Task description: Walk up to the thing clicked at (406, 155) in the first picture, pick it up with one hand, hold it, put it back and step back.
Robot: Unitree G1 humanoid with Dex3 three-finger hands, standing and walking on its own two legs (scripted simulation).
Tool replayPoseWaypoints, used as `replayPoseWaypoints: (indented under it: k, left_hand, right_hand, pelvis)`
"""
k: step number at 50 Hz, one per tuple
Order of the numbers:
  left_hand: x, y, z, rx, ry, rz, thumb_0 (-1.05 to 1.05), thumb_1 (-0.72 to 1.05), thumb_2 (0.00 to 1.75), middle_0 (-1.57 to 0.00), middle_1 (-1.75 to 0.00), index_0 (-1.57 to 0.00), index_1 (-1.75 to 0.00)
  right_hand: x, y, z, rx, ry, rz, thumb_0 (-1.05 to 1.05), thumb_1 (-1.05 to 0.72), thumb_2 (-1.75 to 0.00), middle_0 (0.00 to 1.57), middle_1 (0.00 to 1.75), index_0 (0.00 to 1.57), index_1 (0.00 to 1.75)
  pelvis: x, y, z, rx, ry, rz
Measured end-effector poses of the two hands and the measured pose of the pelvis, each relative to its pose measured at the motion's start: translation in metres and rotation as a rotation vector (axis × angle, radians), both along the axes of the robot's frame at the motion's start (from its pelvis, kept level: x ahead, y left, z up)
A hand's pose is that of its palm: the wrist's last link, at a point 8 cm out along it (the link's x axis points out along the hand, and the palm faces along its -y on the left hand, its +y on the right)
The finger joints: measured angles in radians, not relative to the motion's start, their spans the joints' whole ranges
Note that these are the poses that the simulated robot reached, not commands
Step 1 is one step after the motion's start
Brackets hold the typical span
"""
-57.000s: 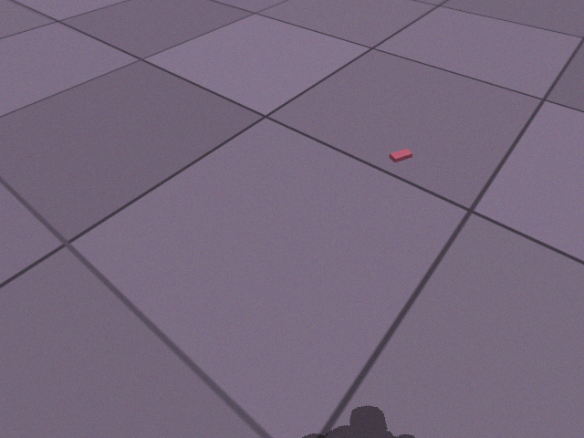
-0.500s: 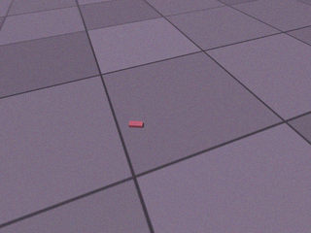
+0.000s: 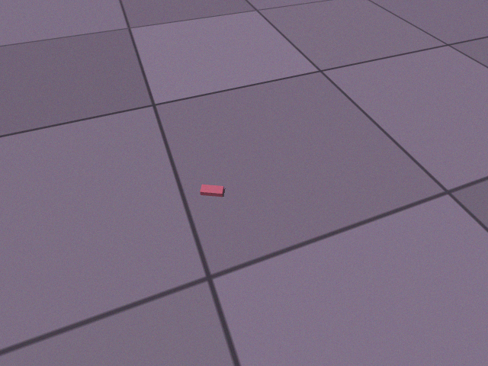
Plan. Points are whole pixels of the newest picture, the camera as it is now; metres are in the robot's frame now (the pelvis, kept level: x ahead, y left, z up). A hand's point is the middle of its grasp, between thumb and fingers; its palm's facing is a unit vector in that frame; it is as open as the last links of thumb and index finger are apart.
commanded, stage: step back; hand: left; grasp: from above
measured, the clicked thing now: (212, 190) +1.06 +0.21 -0.75
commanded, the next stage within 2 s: stand in 0.12 s
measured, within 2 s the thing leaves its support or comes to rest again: neither
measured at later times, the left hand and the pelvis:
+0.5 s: hand out of the picture +0.09 +0.25 -0.14, palm faces -0.04 -0.94 -0.33, open 7.4 cm; pelvis +0.00 +0.00 +0.01, yaw -1 degrees
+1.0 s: hand out of the picture +0.06 +0.25 -0.14, palm faces -0.05 -0.94 -0.34, open 7.4 cm; pelvis -0.01 +0.00 +0.01, yaw +0 degrees
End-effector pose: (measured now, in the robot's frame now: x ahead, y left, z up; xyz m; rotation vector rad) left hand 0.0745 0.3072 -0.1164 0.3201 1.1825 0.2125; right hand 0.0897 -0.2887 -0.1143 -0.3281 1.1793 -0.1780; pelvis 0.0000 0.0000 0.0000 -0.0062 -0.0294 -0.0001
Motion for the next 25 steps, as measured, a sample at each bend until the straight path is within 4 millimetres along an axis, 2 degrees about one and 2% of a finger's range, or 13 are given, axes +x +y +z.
replayPoseWaypoints:
  k: [6, 11, 17, 25]
  left_hand:
    - [0.028, 0.000, 0.008, 0.004, -0.043, -0.024, 0.01, 0.90, 0.90, -0.20, -0.30, -0.20, -0.30]
    - [0.038, -0.005, 0.013, -0.008, -0.055, -0.035, 0.01, 0.90, 0.90, -0.20, -0.30, -0.20, -0.30]
    - [0.033, -0.010, 0.014, -0.022, -0.039, -0.042, 0.01, 0.90, 0.90, -0.20, -0.30, -0.20, -0.30]
    - [0.010, -0.012, 0.012, -0.025, 0.015, -0.035, 0.01, 0.90, 0.90, -0.20, -0.30, -0.20, -0.30]
  right_hand:
    - [0.026, 0.008, 0.004, 0.015, -0.057, -0.007, 0.01, -0.90, -0.90, 0.21, 0.30, 0.20, 0.30]
    - [0.031, 0.008, 0.010, 0.018, -0.076, -0.005, 0.00, -0.90, -0.90, 0.21, 0.30, 0.20, 0.30]
    - [0.021, 0.003, 0.014, 0.011, -0.061, -0.016, 0.00, -0.90, -0.90, 0.21, 0.30, 0.20, 0.30]
    - [-0.006, -0.005, 0.013, 0.005, -0.005, -0.039, 0.01, -0.90, -0.90, 0.20, 0.30, 0.20, 0.30]
  pelvis:
    - [0.004, 0.005, 0.003, 0.004, -0.001, -0.011]
    - [0.005, 0.006, 0.008, 0.007, -0.011, -0.010]
    - [0.003, 0.006, 0.012, 0.009, -0.020, -0.010]
    - [-0.004, 0.004, 0.014, 0.009, -0.023, -0.010]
